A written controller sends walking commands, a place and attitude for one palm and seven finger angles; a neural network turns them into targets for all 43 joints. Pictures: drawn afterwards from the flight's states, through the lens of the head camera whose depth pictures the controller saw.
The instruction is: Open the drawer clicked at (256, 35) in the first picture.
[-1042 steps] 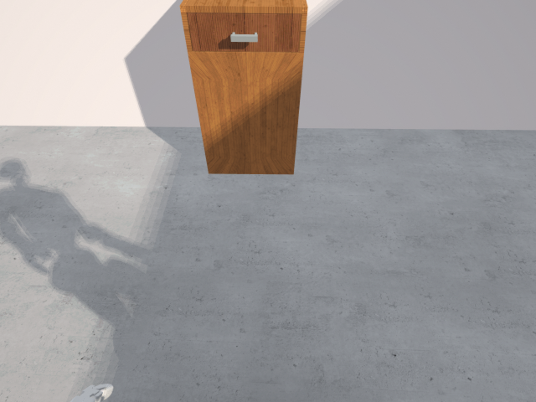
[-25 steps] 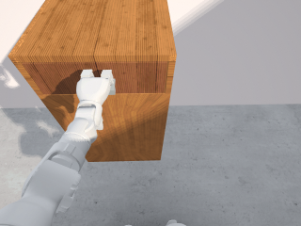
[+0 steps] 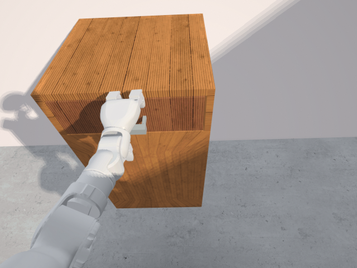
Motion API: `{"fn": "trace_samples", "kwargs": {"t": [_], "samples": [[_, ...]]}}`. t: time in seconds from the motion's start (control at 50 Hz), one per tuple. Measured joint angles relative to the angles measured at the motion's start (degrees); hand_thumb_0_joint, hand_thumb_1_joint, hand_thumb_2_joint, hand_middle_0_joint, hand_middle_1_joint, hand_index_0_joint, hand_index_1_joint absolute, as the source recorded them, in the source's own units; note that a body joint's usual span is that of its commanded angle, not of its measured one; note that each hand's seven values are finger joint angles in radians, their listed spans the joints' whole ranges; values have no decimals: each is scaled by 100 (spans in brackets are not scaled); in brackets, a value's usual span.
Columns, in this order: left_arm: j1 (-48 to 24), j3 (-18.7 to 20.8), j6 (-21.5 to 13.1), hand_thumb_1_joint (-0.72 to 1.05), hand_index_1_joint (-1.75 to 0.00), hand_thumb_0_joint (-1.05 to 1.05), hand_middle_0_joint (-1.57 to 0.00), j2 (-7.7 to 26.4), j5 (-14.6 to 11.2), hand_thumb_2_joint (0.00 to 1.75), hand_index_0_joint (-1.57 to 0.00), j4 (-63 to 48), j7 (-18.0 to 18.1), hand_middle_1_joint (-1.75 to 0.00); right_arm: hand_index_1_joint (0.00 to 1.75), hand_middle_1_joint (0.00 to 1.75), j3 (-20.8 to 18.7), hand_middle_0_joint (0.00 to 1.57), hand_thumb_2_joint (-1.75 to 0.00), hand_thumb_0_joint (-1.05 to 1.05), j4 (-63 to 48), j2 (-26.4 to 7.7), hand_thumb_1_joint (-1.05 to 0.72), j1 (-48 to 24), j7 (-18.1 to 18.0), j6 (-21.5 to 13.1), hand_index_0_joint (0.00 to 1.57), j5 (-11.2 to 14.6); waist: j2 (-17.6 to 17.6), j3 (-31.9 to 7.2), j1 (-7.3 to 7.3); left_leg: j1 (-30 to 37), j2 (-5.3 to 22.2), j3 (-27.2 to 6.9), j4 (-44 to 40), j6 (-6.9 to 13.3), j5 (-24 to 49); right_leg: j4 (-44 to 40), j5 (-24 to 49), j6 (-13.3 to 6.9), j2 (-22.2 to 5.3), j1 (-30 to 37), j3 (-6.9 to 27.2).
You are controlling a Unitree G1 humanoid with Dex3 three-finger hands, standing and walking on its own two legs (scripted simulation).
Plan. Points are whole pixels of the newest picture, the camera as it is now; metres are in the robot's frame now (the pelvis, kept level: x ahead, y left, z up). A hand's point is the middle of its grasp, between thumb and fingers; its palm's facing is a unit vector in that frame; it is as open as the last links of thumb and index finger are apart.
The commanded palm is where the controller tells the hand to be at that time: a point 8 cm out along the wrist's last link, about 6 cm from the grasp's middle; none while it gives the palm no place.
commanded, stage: lift the fingers back up to retry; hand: left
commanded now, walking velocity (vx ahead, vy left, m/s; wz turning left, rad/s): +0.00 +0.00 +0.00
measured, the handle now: (128, 124) +0.50 +0.15 +0.01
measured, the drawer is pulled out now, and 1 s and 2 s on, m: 0.00 0.00 0.00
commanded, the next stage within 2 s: re-aim the fingers above the handle in 0.20 s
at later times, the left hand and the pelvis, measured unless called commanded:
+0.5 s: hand (115, 134) +0.41 +0.16 +0.07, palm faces +0.03 +0.00 -1.00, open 13.8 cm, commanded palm +0.39 +0.15 +0.12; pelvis -0.01 -0.02 +0.01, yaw +1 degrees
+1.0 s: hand (113, 135) +0.42 +0.17 +0.06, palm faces -0.07 +0.00 -1.00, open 13.8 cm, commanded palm +0.39 +0.15 +0.12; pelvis -0.01 -0.04 +0.01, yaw +1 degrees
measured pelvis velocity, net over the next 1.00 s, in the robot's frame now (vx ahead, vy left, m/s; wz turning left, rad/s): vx -0.01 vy -0.04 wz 0.01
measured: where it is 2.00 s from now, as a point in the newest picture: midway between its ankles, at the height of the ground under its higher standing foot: outside the picture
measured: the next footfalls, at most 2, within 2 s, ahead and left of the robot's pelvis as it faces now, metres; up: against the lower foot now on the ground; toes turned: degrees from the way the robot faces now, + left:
none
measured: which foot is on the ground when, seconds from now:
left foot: down 0.00-1.00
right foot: down 0.00-1.00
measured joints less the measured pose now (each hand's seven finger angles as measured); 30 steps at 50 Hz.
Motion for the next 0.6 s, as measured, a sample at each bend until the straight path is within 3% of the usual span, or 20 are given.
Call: {"fn": "trace_samples", "kwargs": {"t": [0.08, 0.14, 0.24, 0.3, 0.36, 0.46, 0.54, 0.6], "samples": [[82, -175, 284, -49, -120, 0, -32, 10, -82, 30, -31, -157, -309, -120, 29, 30, 59, 20, -89, 1, -70, 3, -91, -132, -8, 117, 20, 62, -13, 37, 64, 282, -8, -39, -208, -10, 65, -181, 44, -19, -4, 278, -16], [109, -281, 314, -49, -120, 0, -31, 6, -125, 30, -31, -174, -584, -120, 30, 30, 108, 20, -89, 1, -132, -1, -91, -265, -56, 171, 20, 86, -80, 118, 91, 413, -17, -84, -299, -28, 111, -255, 68, -42, -13, 410, -53], [442, -316, -154, -49, -120, 0, -32, 103, -123, 30, -31, -614, -855, -120, 30, 30, 75, 20, -89, 1, -279, -20, -91, -397, -161, 136, 20, 37, -160, 201, 134, 501, -8, -118, -349, -65, 149, -301, 93, -84, -5, 501, -85], [575, -293, -485, -49, -120, 0, -32, 171, -29, 30, -32, -802, -745, -120, 30, 30, 44, 20, -90, 1, -274, -51, -91, -452, -192, 74, 20, 8, -171, 219, 169, 497, -5, -125, -316, -85, 140, -257, 77, -104, -4, 493, -96], [562, -217, -605, -49, -120, 0, -32, 212, 44, 30, -32, -802, -506, -120, 29, 30, 29, 20, -90, 1, -206, -64, -91, -499, -186, 14, 20, -3, -176, 229, 206, 455, -6, -123, -275, -106, 138, -190, 61, -122, -7, 439, -100], [416, -21, -317, -49, -120, 0, -32, 371, 81, 30, -32, -485, -284, -120, 29, 30, 89, 20, -90, 1, -100, -50, -91, -521, -179, 10, 20, 16, -153, 236, 212, 412, 10, -100, -291, -139, 178, -168, 93, -151, 7, 372, -83], [304, -72, -42, -49, -120, 0, -32, 459, -73, 30, -31, -259, -504, -120, 29, 30, 107, 20, -90, 1, -66, -34, -91, -418, -192, 35, 20, 68, -121, 262, 180, 432, 18, -145, -342, -162, 228, -242, 140, -173, 13, 412, -126], [293, -204, -111, -49, -120, 0, -32, 457, -217, 30, -31, -299, -780, -120, 30, 30, 95, 20, -90, 1, -56, -32, -91, -305, -231, 25, 20, 78, -120, 297, 141, 465, 17, -196, -366, -174, 252, -289, 159, -189, 9, 466, -174]]}}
